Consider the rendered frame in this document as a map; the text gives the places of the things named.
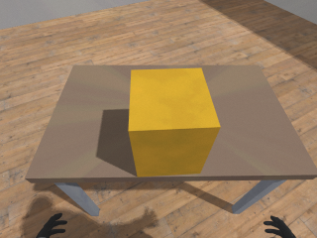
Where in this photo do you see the left robot hand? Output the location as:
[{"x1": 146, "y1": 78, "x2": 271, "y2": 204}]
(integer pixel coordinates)
[{"x1": 36, "y1": 213, "x2": 67, "y2": 238}]

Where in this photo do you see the carton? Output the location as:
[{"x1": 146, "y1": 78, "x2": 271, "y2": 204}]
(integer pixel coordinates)
[{"x1": 128, "y1": 67, "x2": 221, "y2": 178}]

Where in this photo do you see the right robot hand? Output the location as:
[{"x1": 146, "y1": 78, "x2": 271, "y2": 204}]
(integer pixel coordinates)
[{"x1": 264, "y1": 216, "x2": 296, "y2": 238}]

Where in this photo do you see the table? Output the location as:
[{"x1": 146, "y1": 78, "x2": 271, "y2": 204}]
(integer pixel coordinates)
[{"x1": 25, "y1": 64, "x2": 317, "y2": 216}]

